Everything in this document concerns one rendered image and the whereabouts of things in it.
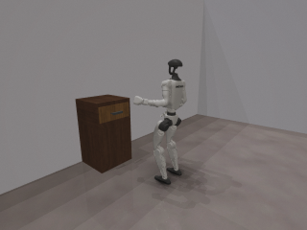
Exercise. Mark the left robot thigh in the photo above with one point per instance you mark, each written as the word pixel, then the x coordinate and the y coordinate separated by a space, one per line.
pixel 158 134

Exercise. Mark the cabinet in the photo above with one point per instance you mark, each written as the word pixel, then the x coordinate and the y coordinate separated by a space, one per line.
pixel 107 145

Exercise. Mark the robot left hand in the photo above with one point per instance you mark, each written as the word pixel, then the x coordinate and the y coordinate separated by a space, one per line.
pixel 137 100

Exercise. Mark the drawer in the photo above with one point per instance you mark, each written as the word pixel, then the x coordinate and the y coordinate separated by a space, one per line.
pixel 105 112

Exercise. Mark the humanoid robot torso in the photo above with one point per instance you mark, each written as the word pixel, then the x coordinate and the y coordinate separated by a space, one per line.
pixel 175 96

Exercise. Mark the handle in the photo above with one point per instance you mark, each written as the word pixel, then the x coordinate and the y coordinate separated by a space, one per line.
pixel 118 112

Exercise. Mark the left robot upper arm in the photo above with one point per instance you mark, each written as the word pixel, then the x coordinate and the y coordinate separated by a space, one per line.
pixel 166 84

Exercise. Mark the left robot forearm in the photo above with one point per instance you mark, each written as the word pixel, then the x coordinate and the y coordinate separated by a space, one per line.
pixel 156 103

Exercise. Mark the right robot upper arm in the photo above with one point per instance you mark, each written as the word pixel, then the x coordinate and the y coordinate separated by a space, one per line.
pixel 183 97

